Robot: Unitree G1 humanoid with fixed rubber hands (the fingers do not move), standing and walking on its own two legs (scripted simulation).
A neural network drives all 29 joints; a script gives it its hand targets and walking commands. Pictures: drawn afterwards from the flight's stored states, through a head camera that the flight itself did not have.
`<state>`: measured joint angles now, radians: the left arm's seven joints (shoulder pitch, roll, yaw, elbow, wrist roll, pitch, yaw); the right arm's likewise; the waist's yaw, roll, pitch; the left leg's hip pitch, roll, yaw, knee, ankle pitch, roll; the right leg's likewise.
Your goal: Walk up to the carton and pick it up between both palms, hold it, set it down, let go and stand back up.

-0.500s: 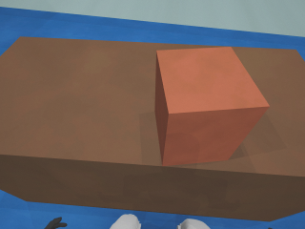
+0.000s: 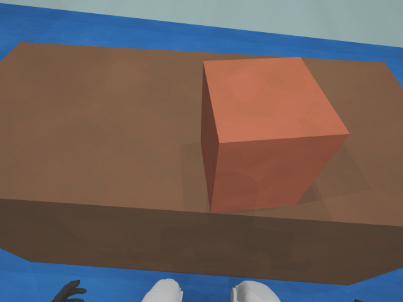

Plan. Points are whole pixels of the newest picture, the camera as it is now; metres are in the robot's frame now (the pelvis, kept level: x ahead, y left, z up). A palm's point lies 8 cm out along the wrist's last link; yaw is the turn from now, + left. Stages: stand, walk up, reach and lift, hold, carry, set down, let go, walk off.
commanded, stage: walk up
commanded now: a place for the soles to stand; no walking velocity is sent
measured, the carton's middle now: (253, 139) +0.41 -0.08 +0.08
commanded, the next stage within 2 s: none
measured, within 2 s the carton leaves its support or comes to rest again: neither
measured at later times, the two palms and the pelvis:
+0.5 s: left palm out of the picture +0.00 +0.18 -0.06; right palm out of the picture -0.03 -0.42 -0.12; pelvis -0.09 -0.11 +0.01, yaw +1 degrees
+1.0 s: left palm out of the picture -0.06 +0.18 -0.09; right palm out of the picture -0.05 -0.43 -0.09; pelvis -0.13 -0.11 +0.01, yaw +7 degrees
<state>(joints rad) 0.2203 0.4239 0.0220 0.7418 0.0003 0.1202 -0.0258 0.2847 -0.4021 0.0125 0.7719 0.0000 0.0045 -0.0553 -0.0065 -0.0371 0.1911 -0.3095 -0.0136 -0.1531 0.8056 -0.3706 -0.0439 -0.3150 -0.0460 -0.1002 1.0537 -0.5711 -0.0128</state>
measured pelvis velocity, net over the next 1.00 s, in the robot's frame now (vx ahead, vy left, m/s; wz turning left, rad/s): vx -0.13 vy -0.11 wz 0.12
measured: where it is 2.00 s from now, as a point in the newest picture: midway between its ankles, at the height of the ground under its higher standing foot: outside the picture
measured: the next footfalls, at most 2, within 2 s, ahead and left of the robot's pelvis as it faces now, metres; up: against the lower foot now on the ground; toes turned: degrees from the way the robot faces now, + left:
right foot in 0.18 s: +0.00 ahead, -0.14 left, +0.00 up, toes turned -7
left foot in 1.06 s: -0.11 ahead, +0.02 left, +0.00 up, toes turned +1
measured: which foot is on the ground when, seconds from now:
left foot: down 0.00-0.18, up 0.20-1.00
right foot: up 0.00-0.16, down 0.18-1.00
